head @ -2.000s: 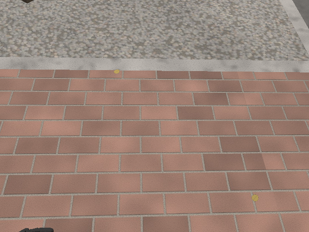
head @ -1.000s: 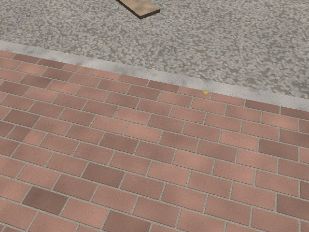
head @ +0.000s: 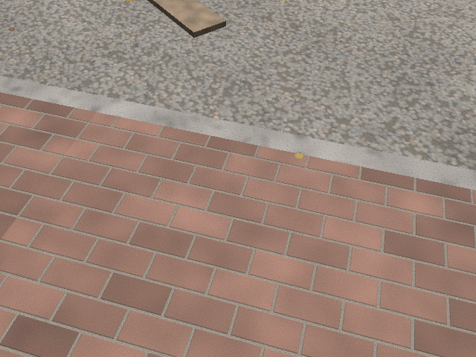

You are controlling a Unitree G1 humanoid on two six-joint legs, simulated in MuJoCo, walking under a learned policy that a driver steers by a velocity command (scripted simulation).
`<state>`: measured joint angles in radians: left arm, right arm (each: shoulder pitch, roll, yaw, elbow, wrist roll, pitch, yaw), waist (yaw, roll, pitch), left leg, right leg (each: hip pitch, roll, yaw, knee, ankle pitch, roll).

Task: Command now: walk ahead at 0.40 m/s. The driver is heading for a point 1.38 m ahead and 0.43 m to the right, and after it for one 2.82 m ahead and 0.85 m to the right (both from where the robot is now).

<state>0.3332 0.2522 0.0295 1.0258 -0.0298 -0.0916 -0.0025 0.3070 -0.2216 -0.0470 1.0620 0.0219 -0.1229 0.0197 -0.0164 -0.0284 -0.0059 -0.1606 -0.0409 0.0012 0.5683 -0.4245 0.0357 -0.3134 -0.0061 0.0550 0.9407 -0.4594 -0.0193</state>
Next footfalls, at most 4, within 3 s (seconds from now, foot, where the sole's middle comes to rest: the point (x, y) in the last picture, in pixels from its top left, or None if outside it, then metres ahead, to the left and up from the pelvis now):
0.32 right None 0.35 -0.13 -0.76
0.84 left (205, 321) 0.62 0.10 -0.76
1.38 right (312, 263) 0.81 -0.23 -0.76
1.88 left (303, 180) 1.16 -0.24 -0.76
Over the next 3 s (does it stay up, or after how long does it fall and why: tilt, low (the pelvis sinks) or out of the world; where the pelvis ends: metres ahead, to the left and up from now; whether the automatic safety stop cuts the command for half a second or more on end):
stays up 1.27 -0.49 0.01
